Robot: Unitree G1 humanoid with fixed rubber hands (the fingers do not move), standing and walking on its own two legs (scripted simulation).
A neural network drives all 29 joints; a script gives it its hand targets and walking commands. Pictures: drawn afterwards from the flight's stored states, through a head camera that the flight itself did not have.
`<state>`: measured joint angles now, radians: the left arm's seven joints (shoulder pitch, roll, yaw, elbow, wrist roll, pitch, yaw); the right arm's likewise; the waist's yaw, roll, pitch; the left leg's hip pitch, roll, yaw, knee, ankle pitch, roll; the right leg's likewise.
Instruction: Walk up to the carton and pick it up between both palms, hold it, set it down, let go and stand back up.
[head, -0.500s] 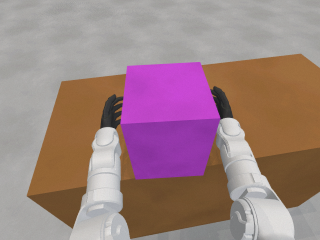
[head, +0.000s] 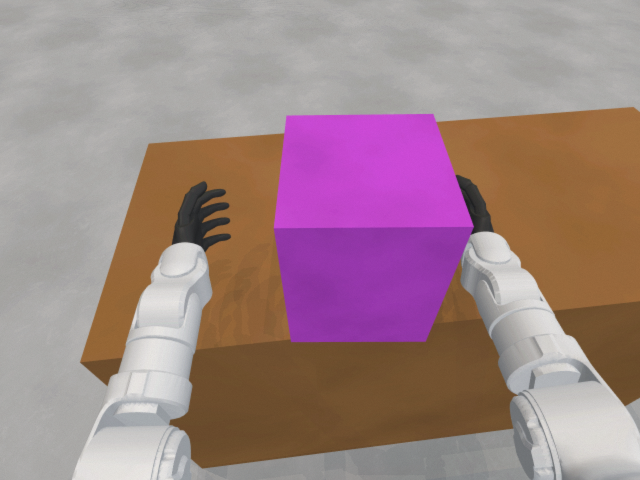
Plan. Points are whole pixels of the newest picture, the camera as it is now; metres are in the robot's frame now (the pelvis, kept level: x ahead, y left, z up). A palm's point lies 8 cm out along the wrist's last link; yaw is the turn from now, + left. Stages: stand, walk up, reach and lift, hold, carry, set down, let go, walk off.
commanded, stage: set down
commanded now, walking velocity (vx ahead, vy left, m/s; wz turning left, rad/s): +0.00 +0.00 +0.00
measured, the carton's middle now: (358, 233) +0.45 -0.02 +0.07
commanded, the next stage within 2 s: none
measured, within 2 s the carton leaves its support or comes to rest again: neither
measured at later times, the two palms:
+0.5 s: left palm (164, 211) +0.38 +0.21 +0.16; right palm (502, 164) +0.44 -0.17 +0.20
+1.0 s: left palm (155, 179) +0.38 +0.20 +0.22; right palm (550, 126) +0.43 -0.20 +0.25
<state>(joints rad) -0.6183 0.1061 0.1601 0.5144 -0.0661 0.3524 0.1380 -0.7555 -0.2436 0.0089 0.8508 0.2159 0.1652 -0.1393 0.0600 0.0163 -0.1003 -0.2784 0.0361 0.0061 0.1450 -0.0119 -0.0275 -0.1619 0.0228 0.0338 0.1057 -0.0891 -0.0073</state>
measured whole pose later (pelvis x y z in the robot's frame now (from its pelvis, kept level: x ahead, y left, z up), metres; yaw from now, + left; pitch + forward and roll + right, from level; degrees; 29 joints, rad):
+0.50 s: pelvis -0.03 +0.00 -0.01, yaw +1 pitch +10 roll -1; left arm -0.86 0.25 0.10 0.52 -0.22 0.67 0.22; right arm -1.11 -0.39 -0.02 0.98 0.32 0.41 -0.01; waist 0.05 -0.01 -0.15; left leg -0.43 0.03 -0.01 0.29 -0.04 -0.02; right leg -0.33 0.02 0.02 0.31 -0.15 0.00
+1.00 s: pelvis -0.03 +0.00 +0.00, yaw +0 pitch +8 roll -1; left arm -0.95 0.30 0.09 0.39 -0.30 0.91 0.22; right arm -1.18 -0.54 0.05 0.90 0.43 0.57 0.06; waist 0.06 -0.01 -0.11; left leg -0.35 0.04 0.01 0.24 -0.02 -0.02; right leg -0.26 0.03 0.04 0.25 -0.12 0.00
